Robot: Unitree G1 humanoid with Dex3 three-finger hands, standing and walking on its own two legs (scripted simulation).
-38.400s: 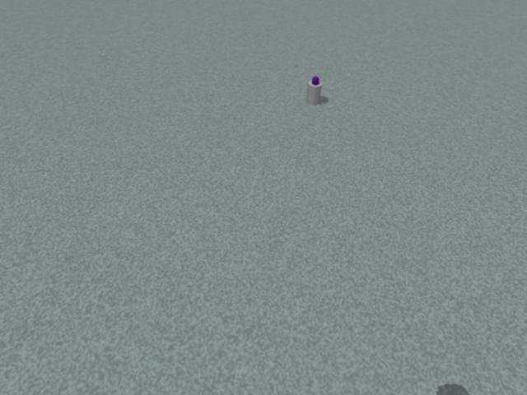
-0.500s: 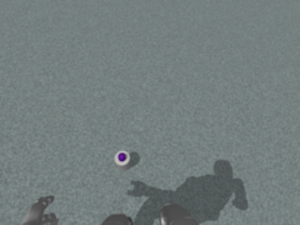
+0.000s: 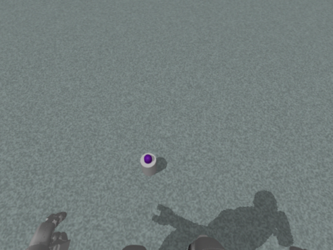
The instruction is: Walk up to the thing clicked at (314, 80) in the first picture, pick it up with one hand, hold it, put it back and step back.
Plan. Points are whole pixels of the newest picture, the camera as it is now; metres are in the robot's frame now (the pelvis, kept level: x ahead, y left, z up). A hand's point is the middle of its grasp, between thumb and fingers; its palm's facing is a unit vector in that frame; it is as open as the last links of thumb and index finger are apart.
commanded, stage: step back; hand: left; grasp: from the side
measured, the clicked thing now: (148, 163) +0.59 +0.13 -0.66
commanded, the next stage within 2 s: none
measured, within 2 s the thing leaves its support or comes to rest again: neither
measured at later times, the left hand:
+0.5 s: hand out of the picture -0.08 +0.23 -0.13, palm faces -0.07 -0.91 -0.40, open 7.4 cm
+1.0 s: hand out of the picture -0.22 +0.22 -0.14, palm faces -0.04 -0.92 -0.39, open 7.4 cm
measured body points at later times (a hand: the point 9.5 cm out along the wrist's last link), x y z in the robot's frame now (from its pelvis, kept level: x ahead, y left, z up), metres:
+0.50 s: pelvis -0.16 -0.03 +0.00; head -0.12 -0.05 +0.45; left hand -0.08 +0.28 -0.11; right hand -0.06 -0.36 -0.11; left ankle -0.08 +0.11 -0.67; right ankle -0.17 -0.15 -0.72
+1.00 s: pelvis -0.34 -0.04 +0.00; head -0.28 -0.04 +0.45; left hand -0.22 +0.27 -0.12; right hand -0.22 -0.36 -0.10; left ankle -0.25 +0.08 -0.72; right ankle -0.38 -0.18 -0.68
